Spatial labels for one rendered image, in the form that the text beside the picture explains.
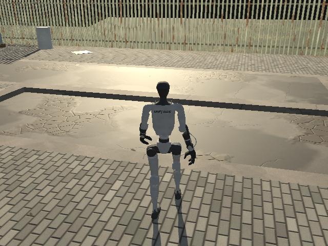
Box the robot right forearm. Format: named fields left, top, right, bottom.
left=182, top=125, right=194, bottom=151

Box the robot right hand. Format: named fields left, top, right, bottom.
left=184, top=150, right=196, bottom=165

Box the robot left forearm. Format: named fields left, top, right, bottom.
left=139, top=123, right=146, bottom=138

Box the left robot foot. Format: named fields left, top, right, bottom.
left=151, top=205, right=161, bottom=219

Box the robot left hand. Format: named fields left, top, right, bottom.
left=140, top=136, right=152, bottom=145

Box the right robot shin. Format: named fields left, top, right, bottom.
left=174, top=162, right=181, bottom=193

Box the robot right upper arm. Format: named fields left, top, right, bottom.
left=174, top=103, right=186, bottom=132

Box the robot left upper arm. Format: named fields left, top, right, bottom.
left=140, top=103, right=153, bottom=130

